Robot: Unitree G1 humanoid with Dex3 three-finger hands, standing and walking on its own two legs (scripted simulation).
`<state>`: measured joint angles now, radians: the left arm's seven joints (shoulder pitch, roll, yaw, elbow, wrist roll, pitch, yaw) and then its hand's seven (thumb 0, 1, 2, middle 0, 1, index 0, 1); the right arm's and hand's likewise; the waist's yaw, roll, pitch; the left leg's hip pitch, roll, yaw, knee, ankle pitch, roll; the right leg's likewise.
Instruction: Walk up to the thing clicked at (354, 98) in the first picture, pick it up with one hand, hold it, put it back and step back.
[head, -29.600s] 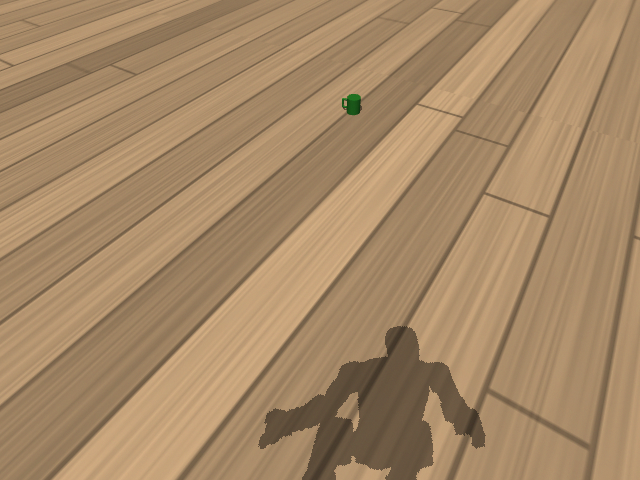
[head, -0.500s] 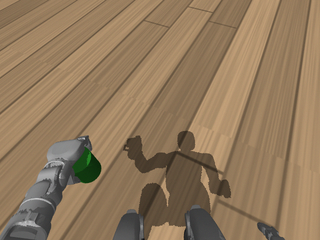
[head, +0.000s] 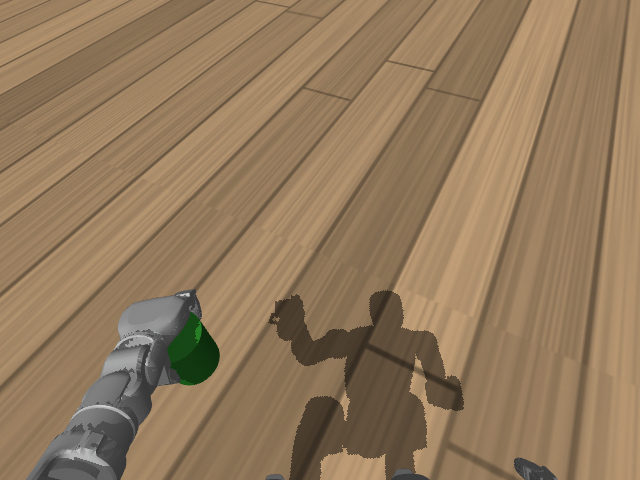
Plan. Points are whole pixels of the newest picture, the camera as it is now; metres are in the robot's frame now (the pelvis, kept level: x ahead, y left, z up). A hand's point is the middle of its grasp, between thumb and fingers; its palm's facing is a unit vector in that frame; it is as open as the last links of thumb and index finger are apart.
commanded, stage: hold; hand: left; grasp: from above
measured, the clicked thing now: (175, 346) +0.34 +0.25 -0.10
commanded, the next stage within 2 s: crouch in 1.88 s
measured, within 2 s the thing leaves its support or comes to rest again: neither
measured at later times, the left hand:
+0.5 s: hand (165, 335) +0.32 +0.23 -0.03, palm faces -0.46 -0.05 -0.89, open 11.1 cm
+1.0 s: hand (172, 345) +0.30 +0.21 +0.00, palm faces -0.44 -0.05 -0.89, open 11.1 cm
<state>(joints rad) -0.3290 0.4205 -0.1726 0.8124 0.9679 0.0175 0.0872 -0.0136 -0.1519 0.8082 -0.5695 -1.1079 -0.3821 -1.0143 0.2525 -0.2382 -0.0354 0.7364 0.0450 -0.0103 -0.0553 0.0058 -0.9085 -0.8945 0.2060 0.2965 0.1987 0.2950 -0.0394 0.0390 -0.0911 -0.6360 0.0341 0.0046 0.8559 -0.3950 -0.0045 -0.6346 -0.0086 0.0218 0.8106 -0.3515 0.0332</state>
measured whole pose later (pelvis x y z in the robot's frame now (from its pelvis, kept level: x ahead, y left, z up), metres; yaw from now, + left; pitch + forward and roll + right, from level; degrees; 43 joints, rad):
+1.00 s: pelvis +0.00 -0.02 +0.03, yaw +0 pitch +3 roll +0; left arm -0.24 0.41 -0.21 0.63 0.98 0.01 -0.04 -0.01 -0.13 0.79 -0.54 -1.14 -0.36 -1.02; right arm 0.20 -0.26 -0.03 0.68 0.06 0.05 -0.06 0.01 -0.91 -0.89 0.20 0.30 0.20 0.29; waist 0.00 0.05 -0.04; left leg -0.35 0.03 0.02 0.60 -0.29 -0.02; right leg -0.39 -0.01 0.03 0.61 -0.27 0.02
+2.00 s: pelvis +0.02 -0.01 +0.04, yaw -1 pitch +1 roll +0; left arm -0.26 0.41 -0.21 0.62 0.97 0.02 -0.07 0.00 -0.13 0.78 -0.53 -1.16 -0.37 -1.02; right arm 0.20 -0.25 -0.03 0.68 0.07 0.07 -0.06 0.01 -0.91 -0.90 0.20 0.30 0.20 0.29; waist 0.01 0.05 -0.02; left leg -0.24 0.02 0.03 0.48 -0.25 -0.01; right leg -0.27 -0.02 0.04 0.49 -0.23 0.02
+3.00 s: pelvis -0.06 +0.01 -0.24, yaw -1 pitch +37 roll -5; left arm -0.84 0.61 0.03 1.29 1.19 -0.15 0.29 0.00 -0.11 0.78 -0.49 -1.19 -0.35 -1.04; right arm 0.23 -0.23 -0.01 0.73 -0.06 -0.03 0.03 0.00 -0.90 -0.89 0.21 0.30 0.20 0.29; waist -0.19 0.05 -0.17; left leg -1.86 0.01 -0.07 1.86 -0.64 0.00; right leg -1.83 -0.01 -0.01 1.79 -0.60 0.05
